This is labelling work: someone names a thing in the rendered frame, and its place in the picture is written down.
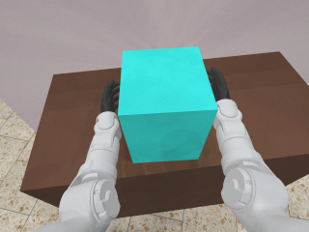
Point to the right robot upper arm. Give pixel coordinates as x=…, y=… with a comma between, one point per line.
x=259, y=201

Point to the left robot upper arm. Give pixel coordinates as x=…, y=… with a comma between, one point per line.
x=88, y=207

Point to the left robot forearm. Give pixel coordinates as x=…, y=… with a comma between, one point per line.
x=103, y=153

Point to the right robot forearm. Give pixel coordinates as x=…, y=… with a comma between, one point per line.
x=233, y=140

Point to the pedestal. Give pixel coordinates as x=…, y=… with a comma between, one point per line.
x=271, y=96

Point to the carton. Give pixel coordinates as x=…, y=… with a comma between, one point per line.
x=166, y=104

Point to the left robot hand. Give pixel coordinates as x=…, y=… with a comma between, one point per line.
x=108, y=99

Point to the right robot hand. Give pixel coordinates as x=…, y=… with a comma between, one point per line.
x=219, y=85

